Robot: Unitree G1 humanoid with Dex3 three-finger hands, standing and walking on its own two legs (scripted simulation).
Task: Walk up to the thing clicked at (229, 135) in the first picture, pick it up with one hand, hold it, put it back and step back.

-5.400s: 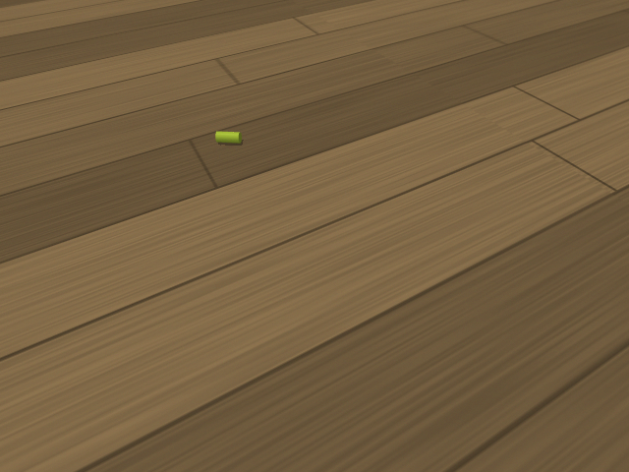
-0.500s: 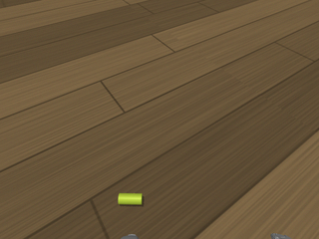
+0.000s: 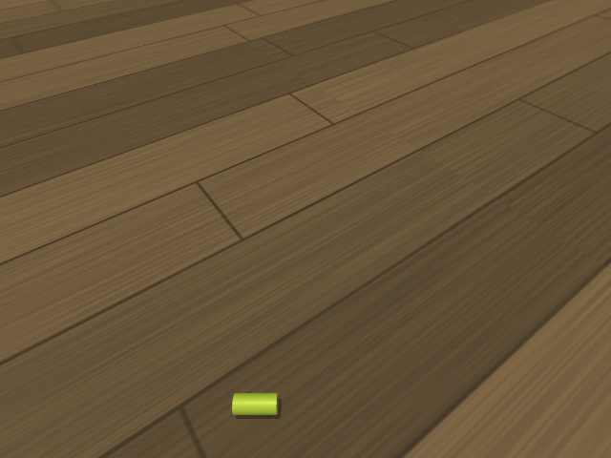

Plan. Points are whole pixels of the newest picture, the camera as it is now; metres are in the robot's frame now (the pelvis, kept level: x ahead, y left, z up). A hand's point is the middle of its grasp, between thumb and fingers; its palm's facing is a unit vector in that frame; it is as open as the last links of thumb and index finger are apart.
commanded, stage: walk up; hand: left
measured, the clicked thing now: (255, 403) +0.44 +0.20 -0.75
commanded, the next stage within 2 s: none
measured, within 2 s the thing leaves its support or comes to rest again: neither
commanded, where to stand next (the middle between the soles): +0.10 -0.04 m, yaw +0 degrees
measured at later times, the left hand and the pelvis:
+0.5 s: hand out of the picture +0.10 +0.25 -0.16, palm faces -0.03 -0.95 -0.31, open 7.3 cm; pelvis +0.02 +0.00 +0.00, yaw -1 degrees
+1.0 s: hand out of the picture +0.11 +0.25 -0.13, palm faces +0.06 -0.85 -0.52, open 7.3 cm; pelvis +0.05 -0.04 -0.02, yaw +3 degrees
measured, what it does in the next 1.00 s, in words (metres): lifts its right foot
